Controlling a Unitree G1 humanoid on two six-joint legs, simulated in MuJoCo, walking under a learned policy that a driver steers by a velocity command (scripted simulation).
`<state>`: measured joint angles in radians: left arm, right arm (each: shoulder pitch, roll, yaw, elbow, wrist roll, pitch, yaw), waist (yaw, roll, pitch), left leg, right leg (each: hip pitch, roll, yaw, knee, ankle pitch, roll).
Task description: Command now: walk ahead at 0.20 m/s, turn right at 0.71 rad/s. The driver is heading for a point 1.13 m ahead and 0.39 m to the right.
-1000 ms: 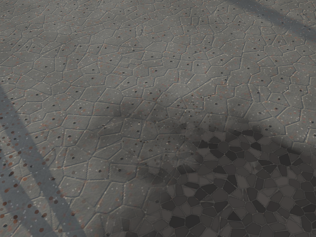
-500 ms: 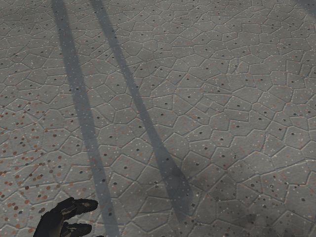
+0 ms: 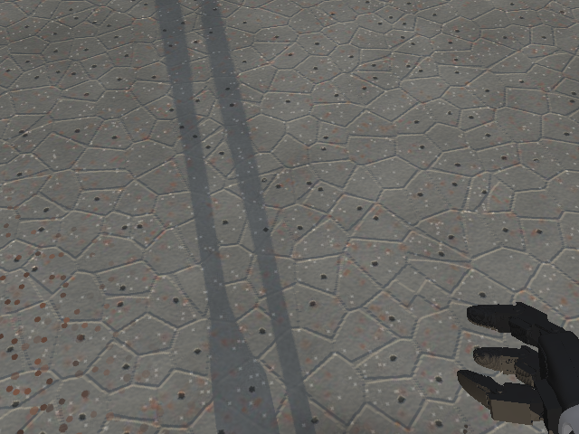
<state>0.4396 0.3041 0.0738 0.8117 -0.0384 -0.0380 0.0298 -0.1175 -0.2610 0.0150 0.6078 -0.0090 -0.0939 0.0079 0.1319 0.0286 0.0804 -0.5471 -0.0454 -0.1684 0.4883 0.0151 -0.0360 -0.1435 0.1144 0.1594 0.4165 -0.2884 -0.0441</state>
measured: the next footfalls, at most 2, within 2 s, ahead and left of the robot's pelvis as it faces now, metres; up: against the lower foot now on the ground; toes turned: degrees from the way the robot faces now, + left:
left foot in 0.04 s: +0.23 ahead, +0.11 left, +0.00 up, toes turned -11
right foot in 0.44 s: +0.12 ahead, -0.15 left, +0.00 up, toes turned -28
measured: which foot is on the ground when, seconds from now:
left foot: up 0.00-0.02, down 0.04-0.44, up 0.46-0.84, down 0.86-1.00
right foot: down 0.00-0.04, up 0.06-0.42, down 0.44-0.88, up 0.90-1.00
